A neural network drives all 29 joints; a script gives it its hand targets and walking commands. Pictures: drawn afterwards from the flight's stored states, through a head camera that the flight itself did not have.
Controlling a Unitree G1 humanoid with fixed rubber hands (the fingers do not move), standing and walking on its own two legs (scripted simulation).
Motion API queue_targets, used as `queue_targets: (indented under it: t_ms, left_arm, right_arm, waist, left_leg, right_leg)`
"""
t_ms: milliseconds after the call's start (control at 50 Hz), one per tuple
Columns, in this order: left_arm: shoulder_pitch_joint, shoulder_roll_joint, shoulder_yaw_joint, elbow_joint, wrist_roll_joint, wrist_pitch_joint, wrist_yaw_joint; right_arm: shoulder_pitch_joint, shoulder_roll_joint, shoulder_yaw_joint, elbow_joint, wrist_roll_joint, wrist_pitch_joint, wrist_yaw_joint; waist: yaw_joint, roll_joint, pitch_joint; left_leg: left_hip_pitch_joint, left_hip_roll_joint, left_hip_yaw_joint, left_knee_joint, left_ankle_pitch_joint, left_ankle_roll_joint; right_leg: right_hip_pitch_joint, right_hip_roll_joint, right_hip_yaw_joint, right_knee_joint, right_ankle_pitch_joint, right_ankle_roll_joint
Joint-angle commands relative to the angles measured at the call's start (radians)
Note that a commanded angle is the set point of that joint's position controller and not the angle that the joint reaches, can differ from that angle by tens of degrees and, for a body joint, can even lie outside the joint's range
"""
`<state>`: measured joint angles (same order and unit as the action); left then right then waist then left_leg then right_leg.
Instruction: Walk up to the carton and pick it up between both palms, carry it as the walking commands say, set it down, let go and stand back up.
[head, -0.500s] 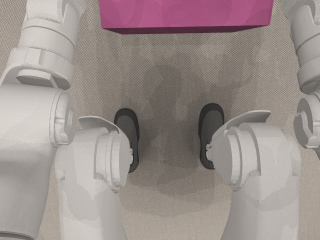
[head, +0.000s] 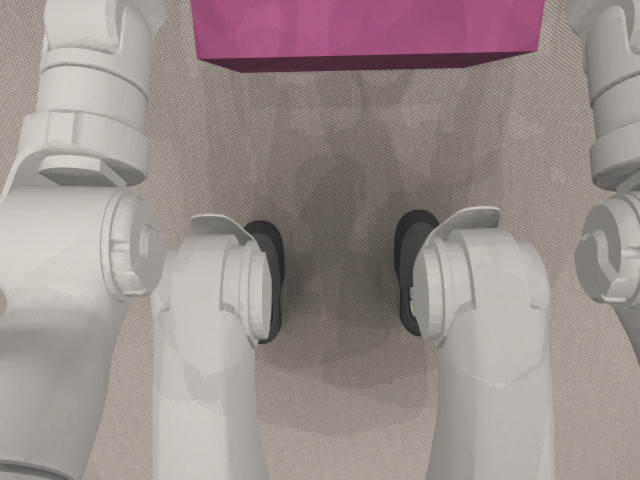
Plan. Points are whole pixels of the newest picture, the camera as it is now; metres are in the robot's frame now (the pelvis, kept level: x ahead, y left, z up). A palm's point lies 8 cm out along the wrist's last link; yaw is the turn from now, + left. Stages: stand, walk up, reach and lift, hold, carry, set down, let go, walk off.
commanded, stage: reach and lift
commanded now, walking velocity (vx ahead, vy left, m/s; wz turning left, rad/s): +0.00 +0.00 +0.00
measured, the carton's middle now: out of the picture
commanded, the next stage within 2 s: none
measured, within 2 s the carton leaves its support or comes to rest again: neither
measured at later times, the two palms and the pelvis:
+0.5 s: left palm out of the picture +0.56 +0.16 -0.08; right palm out of the picture +0.54 -0.20 -0.08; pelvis -0.01 +0.00 +0.03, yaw +0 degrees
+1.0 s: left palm out of the picture +0.54 +0.16 -0.01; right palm out of the picture +0.52 -0.20 -0.01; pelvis -0.02 +0.00 +0.08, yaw +0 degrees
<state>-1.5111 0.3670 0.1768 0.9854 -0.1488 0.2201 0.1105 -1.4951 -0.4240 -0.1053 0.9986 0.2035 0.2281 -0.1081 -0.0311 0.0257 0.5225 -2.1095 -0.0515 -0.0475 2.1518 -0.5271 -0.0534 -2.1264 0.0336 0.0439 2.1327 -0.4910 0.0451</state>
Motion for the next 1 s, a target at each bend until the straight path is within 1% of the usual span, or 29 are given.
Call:
queue_targets:
  t_ms: [0,60,100,120,140,220,260,280,300,340,360,420,440,480,500,540,600,640,660,700,740,760,820,860,880,920,940,960,980]
  left_arm:
    - [-0.567,-0.984,-0.295,-0.266,-0.083,-0.006,-0.278]
    - [-0.504,-0.99,-0.289,-0.258,-0.068,0.011,-0.29]
    - [-0.526,-1.001,-0.287,-0.241,-0.053,0.021,-0.295]
    - [-0.575,-1.029,-0.314,-0.284,-0.057,0.018,-0.296]
    - [-0.588,-1.036,-0.32,-0.356,-0.072,0.019,-0.292]
    - [-0.549,-1.055,-0.33,-0.338,-0.053,0.035,-0.295]
    - [-0.535,-1.064,-0.341,-0.343,-0.06,0.042,-0.302]
    - [-0.522,-1.049,-0.316,-0.31,-0.04,0.047,-0.306]
    - [-0.506,-1.056,-0.3,-0.273,-0.02,0.047,-0.305]
    - [-0.574,-1.077,-0.361,-0.418,-0.064,0.037,-0.296]
    - [-0.56,-1.061,-0.331,-0.33,-0.046,0.053,-0.301]
    - [-0.536,-1.103,-0.348,-0.384,-0.047,0.06,-0.299]
    - [-0.543,-1.104,-0.352,-0.357,-0.044,0.07,-0.305]
    - [-0.546,-1.124,-0.365,-0.385,-0.059,0.072,-0.306]
    - [-0.54,-1.113,-0.336,-0.347,-0.031,0.078,-0.308]
    - [-0.534,-1.133,-0.366,-0.372,-0.037,0.085,-0.299]
    - [-0.503,-1.144,-0.357,-0.353,-0.02,0.099,-0.304]
    - [-0.541,-1.17,-0.386,-0.433,-0.039,0.094,-0.306]
    - [-0.539,-1.151,-0.371,-0.422,-0.027,0.095,-0.31]
    - [-0.482,-1.181,-0.342,-0.344,-0.007,0.102,-0.32]
    - [-0.496,-1.183,-0.393,-0.408,-0.03,0.111,-0.317]
    - [-0.468,-1.188,-0.355,-0.339,0.001,0.119,-0.32]
    - [-0.536,-1.175,-0.411,-0.505,-0.036,0.113,-0.314]
    - [-0.54,-1.157,-0.396,-0.46,-0.035,0.117,-0.321]
    - [-0.525,-1.175,-0.4,-0.438,-0.032,0.122,-0.323]
    - [-0.483,-1.167,-0.377,-0.404,-0.015,0.13,-0.332]
    - [-0.472,-1.192,-0.393,-0.407,-0.017,0.133,-0.332]
    - [-0.462,-1.208,-0.388,-0.405,-0.02,0.132,-0.336]
    - [-0.457,-1.207,-0.398,-0.423,-0.015,0.131,-0.334]
  right_arm:
    - [-0.709,0.93,0.27,-0.402,0.092,-0.04,0.299]
    - [-0.676,0.973,0.311,-0.446,0.098,-0.021,0.307]
    - [-0.647,0.942,0.268,-0.389,0.05,-0.014,0.313]
    - [-0.683,0.974,0.287,-0.409,0.073,-0.018,0.312]
    - [-0.713,0.972,0.31,-0.515,0.089,-0.023,0.307]
    - [-0.632,1.023,0.295,-0.408,0.05,0.016,0.313]
    - [-0.633,1.03,0.327,-0.473,0.055,0.02,0.311]
    - [-0.639,1.039,0.313,-0.459,0.043,0.025,0.314]
    - [-0.609,1.027,0.275,-0.387,0.012,0.029,0.321]
    - [-0.645,1.038,0.325,-0.493,0.059,0.021,0.32]
    - [-0.612,1.038,0.291,-0.4,0.025,0.035,0.325]
    - [-0.633,1.067,0.323,-0.486,0.036,0.045,0.331]
    - [-0.595,1.032,0.291,-0.439,0.018,0.048,0.334]
    - [-0.6,1.064,0.321,-0.485,0.023,0.056,0.338]
    - [-0.639,1.033,0.29,-0.472,0.015,0.055,0.342]
    - [-0.653,1.066,0.336,-0.52,0.039,0.056,0.346]
    - [-0.604,1.075,0.31,-0.469,0.025,0.07,0.353]
    - [-0.588,1.09,0.324,-0.513,0.032,0.07,0.356]
    - [-0.589,1.097,0.33,-0.502,0.027,0.074,0.353]
    - [-0.591,1.079,0.31,-0.482,0.001,0.072,0.355]
    - [-0.611,1.076,0.337,-0.564,0.03,0.075,0.352]
    - [-0.585,1.07,0.303,-0.488,0.005,0.077,0.356]
    - [-0.574,1.111,0.36,-0.583,0.053,0.089,0.356]
    - [-0.614,1.084,0.352,-0.578,0.031,0.096,0.357]
    - [-0.603,1.099,0.362,-0.553,0.037,0.101,0.352]
    - [-0.571,1.083,0.329,-0.542,0.011,0.102,0.354]
    - [-0.582,1.124,0.359,-0.563,0.029,0.102,0.355]
    - [-0.573,1.133,0.343,-0.537,0.025,0.104,0.358]
    - [-0.55,1.146,0.345,-0.545,0.026,0.102,0.36]
  waist:
    - [-0.01,-0.007,-1.86]
    - [0.01,-0.053,-1.907]
    - [-0.033,-0.037,-1.85]
    - [-0.009,0.001,-1.89]
    - [-0.003,-0.026,-2.053]
    - [-0.019,-0.026,-2.034]
    - [-0.014,-0.02,-2.123]
    - [-0.011,-0.045,-2.076]
    - [-0.007,-0.011,-1.964]
    - [-0.026,-0.024,-2.18]
    - [-0.011,-0.015,-2.109]
    - [-0.002,-0.037,-2.218]
    - [-0.037,0.001,-2.136]
    - [-0.032,-0.03,-2.21]
    - [-0.041,0.001,-2.15]
    - [-0.006,-0.021,-2.242]
    - [-0.022,-0.018,-2.209]
    - [-0.043,-0.022,-2.29]
    - [-0.003,-0.019,-2.288]
    - [-0.028,-0.034,-2.206]
    - [-0.036,-0.016,-2.341]
    - [-0.024,0.0,-2.244]
    - [-0.01,-0.006,-2.433]
    - [-0.029,-0.032,-2.357]
    - [-0.005,-0.031,-2.334]
    - [-0.022,-0.042,-2.306]
    - [0.005,-0.025,-2.321]
    - [-0.02,-0.033,-2.32]
    - [0.002,-0.009,-2.333]
  left_leg:
    - [0.541,-0.06,0.151,-0.149,0.213,0.052]
    - [0.546,-0.06,0.152,-0.157,0.24,0.052]
    - [0.481,-0.053,0.142,-0.163,0.172,0.051]
    - [0.532,-0.055,0.158,-0.162,0.196,0.049]
    - [0.607,-0.063,0.156,-0.164,0.268,0.05]
    - [0.552,-0.063,0.164,-0.184,0.205,0.046]
    - [0.541,-0.07,0.179,-0.192,0.207,0.041]
    - [0.526,-0.066,0.18,-0.209,0.169,0.049]
    - [0.476,-0.062,0.177,-0.222,0.118,0.05]
    - [0.636,-0.067,0.179,-0.211,0.219,0.042]
    - [0.589,-0.066,0.172,-0.243,0.132,0.046]
    - [0.669,-0.071,0.169,-0.256,0.206,0.048]
    - [0.607,-0.07,0.171,-0.256,0.163,0.037]
    - [0.655,-0.078,0.176,-0.269,0.175,0.039]
    - [0.629,-0.073,0.163,-0.286,0.122,0.051]
    - [0.716,-0.076,0.16,-0.299,0.168,0.049]
    - [0.681,-0.076,0.146,-0.319,0.14,0.049]
    - [0.738,-0.079,0.153,-0.325,0.189,0.043]
    - [0.705,-0.082,0.162,-0.329,0.178,0.046]
    - [0.661,-0.084,0.156,-0.346,0.126,0.045]
    - [0.764,-0.081,0.148,-0.356,0.193,0.041]
    - [0.711,-0.084,0.154,-0.364,0.148,0.041]
    - [0.799,-0.09,0.159,-0.378,0.22,0.043]
    - [0.741,-0.086,0.155,-0.394,0.143,0.048]
    - [0.745,-0.085,0.152,-0.403,0.138,0.048]
    - [0.731,-0.085,0.153,-0.423,0.116,0.047]
    - [0.766,-0.088,0.155,-0.438,0.107,0.048]
    - [0.76,-0.088,0.148,-0.443,0.115,0.053]
    - [0.803,-0.089,0.145,-0.462,0.128,0.053]
  right_leg:
    - [0.675,0.051,-0.147,-0.161,0.24,-0.043]
    - [0.732,0.058,-0.143,-0.166,0.297,-0.038]
    - [0.68,0.053,-0.141,-0.163,0.23,-0.049]
    - [0.679,0.051,-0.136,-0.173,0.241,-0.048]
    - [0.787,0.061,-0.141,-0.177,0.316,-0.043]
    - [0.753,0.057,-0.144,-0.188,0.267,-0.05]
    - [0.839,0.059,-0.129,-0.208,0.311,-0.041]
    - [0.807,0.067,-0.131,-0.224,0.262,-0.039]
    - [0.728,0.058,-0.134,-0.222,0.197,-0.046]
    - [0.807,0.062,-0.136,-0.229,0.278,-0.046]
    - [0.775,0.059,-0.15,-0.244,0.191,-0.047]
    - [0.816,0.069,-0.153,-0.26,0.25,-0.04]
    - [0.749,0.063,-0.146,-0.268,0.206,-0.051]
    - [0.815,0.064,-0.144,-0.293,0.222,-0.045]
    - [0.745,0.062,-0.151,-0.28,0.174,-0.045]
    - [0.784,0.067,-0.152,-0.294,0.195,-0.042]
    - [0.744,0.067,-0.153,-0.308,0.17,-0.049]
    - [0.814,0.073,-0.159,-0.316,0.22,-0.045]
    - [0.825,0.071,-0.139,-0.333,0.213,-0.044]
    - [0.789,0.074,-0.145,-0.349,0.164,-0.046]
    - [0.853,0.078,-0.149,-0.348,0.229,-0.048]
    - [0.794,0.076,-0.155,-0.365,0.172,-0.05]
    - [0.939,0.086,-0.134,-0.38,0.257,-0.047]
    - [0.906,0.077,-0.134,-0.396,0.189,-0.041]
    - [0.913,0.075,-0.131,-0.407,0.176,-0.038]
    - [0.904,0.078,-0.14,-0.426,0.154,-0.046]
    - [0.913,0.083,-0.131,-0.438,0.144,-0.045]
    - [0.922,0.084,-0.138,-0.434,0.148,-0.048]
    - [0.913,0.087,-0.137,-0.439,0.162,-0.047]
